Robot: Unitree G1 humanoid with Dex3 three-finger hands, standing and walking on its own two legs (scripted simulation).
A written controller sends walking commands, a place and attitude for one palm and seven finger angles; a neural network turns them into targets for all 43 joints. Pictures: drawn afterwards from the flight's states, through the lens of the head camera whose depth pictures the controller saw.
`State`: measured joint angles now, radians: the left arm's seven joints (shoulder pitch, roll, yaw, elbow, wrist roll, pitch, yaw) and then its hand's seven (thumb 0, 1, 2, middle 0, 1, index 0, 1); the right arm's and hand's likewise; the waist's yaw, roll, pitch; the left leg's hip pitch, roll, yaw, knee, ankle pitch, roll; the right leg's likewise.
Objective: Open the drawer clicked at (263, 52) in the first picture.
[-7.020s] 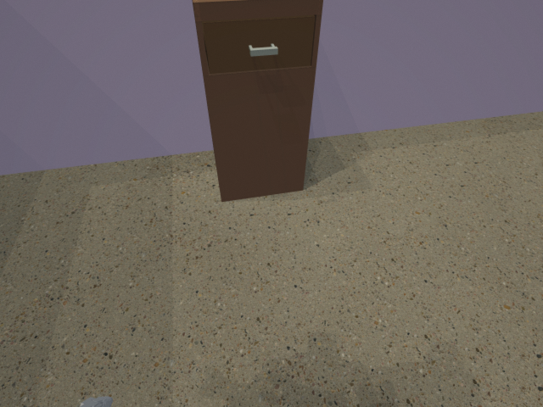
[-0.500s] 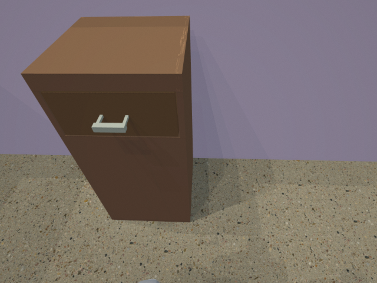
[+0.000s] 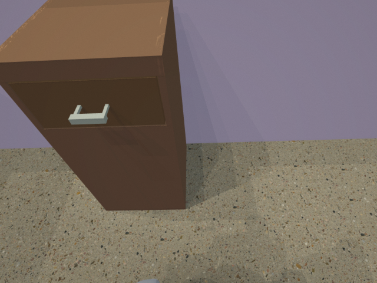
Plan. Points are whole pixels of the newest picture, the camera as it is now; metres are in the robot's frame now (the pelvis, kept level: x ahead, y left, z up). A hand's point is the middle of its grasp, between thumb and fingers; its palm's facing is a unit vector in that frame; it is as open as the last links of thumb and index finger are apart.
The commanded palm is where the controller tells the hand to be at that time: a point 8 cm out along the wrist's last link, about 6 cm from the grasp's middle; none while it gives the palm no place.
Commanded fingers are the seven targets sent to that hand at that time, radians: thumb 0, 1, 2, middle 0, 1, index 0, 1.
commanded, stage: come to a stop and stand still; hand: left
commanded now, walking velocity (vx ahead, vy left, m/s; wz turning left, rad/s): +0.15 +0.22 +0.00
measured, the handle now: (90, 113) +0.53 +0.32 +0.03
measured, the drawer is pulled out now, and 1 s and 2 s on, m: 0.00 0.00 0.00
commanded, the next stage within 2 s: look again from close up in 1.04 s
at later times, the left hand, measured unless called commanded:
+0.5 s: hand out of the picture -0.03 +0.20 -0.15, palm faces +0.09 -0.97 -0.24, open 7.3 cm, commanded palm none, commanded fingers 0.00 0.90 0.90 -0.20 -0.30 -0.20 -0.30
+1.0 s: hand out of the picture +0.02 +0.23 -0.16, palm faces +0.03 -0.98 -0.18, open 7.3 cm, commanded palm none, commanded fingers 0.00 0.90 0.90 -0.20 -0.30 -0.20 -0.30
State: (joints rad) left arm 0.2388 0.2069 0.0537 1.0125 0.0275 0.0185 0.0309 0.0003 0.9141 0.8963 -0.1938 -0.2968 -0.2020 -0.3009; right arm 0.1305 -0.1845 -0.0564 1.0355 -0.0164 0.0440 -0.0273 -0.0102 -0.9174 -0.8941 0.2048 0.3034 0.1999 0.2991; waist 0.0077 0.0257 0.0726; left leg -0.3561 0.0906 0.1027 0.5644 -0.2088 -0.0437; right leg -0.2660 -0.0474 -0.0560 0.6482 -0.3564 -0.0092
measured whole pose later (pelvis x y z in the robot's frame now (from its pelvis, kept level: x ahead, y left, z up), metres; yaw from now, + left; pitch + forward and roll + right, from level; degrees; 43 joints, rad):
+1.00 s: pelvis +0.01 +0.06 +0.02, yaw +0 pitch -1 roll +0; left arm 0.25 0.17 0.00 1.14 0.01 0.01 0.03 0.00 0.91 0.90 -0.19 -0.30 -0.20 -0.30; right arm 0.27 -0.15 0.01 1.13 -0.01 -0.01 -0.03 0.00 -0.92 -0.89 0.20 0.30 0.20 0.30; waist 0.01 -0.03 0.02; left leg -0.10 0.00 0.06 0.40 -0.28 0.01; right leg -0.12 -0.09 -0.05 0.41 -0.26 0.06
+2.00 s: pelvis +0.00 +0.04 +0.01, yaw +2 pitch -1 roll +1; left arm 0.30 0.16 0.03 1.07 0.02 0.00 0.03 0.00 0.91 0.90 -0.20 -0.30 -0.21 -0.30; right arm 0.28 -0.18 -0.01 1.08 -0.02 0.02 -0.01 0.00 -0.91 -0.89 0.20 0.30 0.20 0.30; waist 0.02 -0.02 0.04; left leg -0.21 0.01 0.07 0.56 -0.34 -0.01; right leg -0.23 -0.09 -0.07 0.60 -0.35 0.03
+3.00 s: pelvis +0.01 +0.09 +0.01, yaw +0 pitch -1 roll +0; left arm 0.30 0.16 -0.01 1.08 0.02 0.00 0.03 0.00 0.91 0.90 -0.19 -0.30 -0.20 -0.30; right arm 0.32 -0.16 0.02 1.07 -0.02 -0.01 -0.02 0.01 -0.93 -0.89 0.20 0.30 0.20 0.30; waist 0.00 0.02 0.01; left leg -0.19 0.00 0.10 0.50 -0.29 0.03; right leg -0.20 -0.06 -0.07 0.52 -0.30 0.02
